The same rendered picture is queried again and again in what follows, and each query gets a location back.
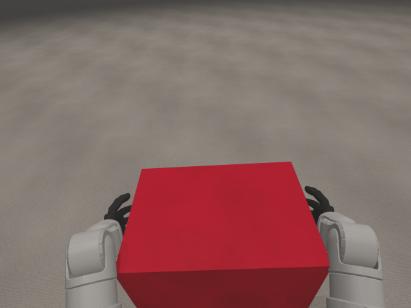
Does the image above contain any carton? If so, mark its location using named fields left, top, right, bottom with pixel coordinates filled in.
left=116, top=162, right=329, bottom=308

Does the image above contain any right robot forearm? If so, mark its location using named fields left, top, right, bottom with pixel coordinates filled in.
left=317, top=212, right=386, bottom=308

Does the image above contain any left robot forearm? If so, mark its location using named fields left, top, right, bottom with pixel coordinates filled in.
left=65, top=219, right=123, bottom=308

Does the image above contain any robot left hand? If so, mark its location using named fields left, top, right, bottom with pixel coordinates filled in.
left=104, top=193, right=132, bottom=236

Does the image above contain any robot right hand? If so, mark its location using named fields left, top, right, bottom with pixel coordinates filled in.
left=304, top=186, right=334, bottom=225

